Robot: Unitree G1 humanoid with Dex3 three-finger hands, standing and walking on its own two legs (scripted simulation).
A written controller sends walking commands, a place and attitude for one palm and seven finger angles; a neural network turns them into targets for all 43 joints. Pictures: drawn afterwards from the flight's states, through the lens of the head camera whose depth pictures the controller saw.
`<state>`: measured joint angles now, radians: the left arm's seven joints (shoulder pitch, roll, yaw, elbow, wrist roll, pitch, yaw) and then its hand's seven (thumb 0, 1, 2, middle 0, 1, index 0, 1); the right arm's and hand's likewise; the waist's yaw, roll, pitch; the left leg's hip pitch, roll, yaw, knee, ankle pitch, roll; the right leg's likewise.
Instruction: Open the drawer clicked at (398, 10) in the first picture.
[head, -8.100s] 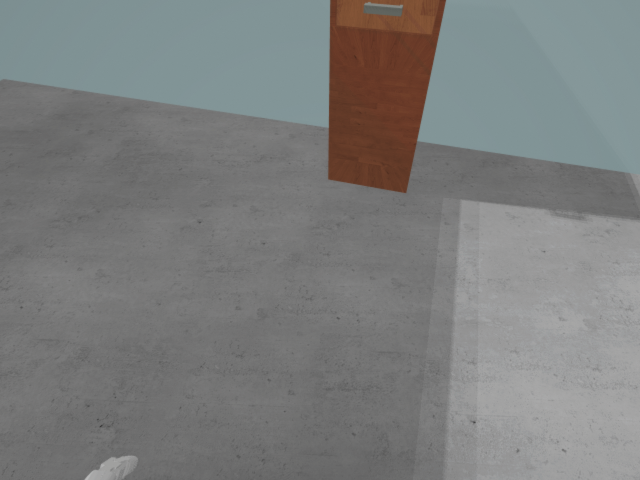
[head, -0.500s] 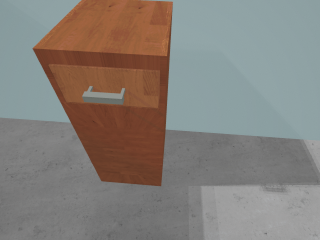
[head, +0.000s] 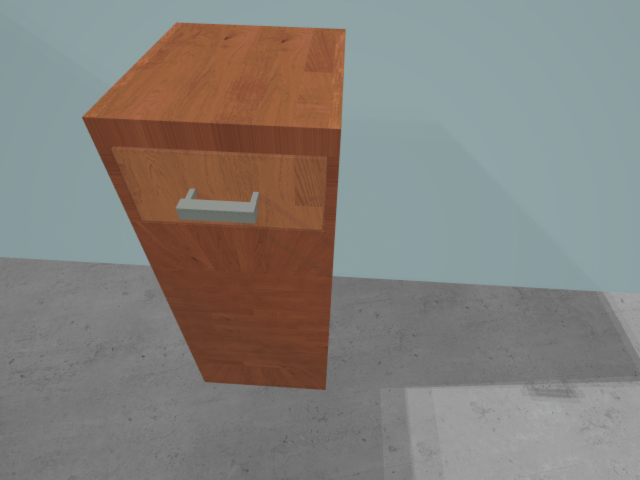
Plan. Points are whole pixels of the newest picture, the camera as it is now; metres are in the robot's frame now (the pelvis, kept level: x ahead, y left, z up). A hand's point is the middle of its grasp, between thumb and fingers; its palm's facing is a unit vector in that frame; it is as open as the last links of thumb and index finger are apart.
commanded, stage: look again from close up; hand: left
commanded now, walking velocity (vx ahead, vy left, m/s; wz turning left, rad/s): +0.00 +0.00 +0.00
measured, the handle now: (220, 203) +0.54 +0.20 +0.04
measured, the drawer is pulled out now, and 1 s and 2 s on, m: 0.00 0.00 0.00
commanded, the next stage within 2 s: raise the hand with hooked fingers in 0.34 s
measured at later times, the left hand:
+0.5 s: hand out of the picture +0.00 +0.21 -0.16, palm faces -0.08 -0.97 -0.25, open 7.4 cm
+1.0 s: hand out of the picture +0.13 +0.26 -0.04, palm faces -0.03 -0.13 -0.99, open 9.4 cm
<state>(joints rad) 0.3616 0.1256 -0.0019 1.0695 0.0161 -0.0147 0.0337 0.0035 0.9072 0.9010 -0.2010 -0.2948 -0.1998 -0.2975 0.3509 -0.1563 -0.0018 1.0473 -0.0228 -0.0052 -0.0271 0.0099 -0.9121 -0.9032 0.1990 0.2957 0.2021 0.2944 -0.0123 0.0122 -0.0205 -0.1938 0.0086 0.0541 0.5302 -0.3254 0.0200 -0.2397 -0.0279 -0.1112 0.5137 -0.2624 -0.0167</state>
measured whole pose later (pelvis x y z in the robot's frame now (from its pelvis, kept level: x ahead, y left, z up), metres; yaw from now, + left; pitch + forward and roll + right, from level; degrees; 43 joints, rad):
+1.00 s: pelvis -0.03 +0.02 -0.03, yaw +1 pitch +6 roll +1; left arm 0.46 0.37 -0.08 -0.03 1.07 -0.05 0.40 0.00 0.43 0.70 -0.26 -0.59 -0.26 -0.59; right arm 0.07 -0.27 -0.03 0.49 -0.07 0.10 0.03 0.01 -0.90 -0.90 0.20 0.30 0.20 0.29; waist 0.13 0.00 -0.08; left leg -0.49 -0.04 0.07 0.78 -0.39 0.05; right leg -0.54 0.05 0.01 0.80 -0.35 -0.06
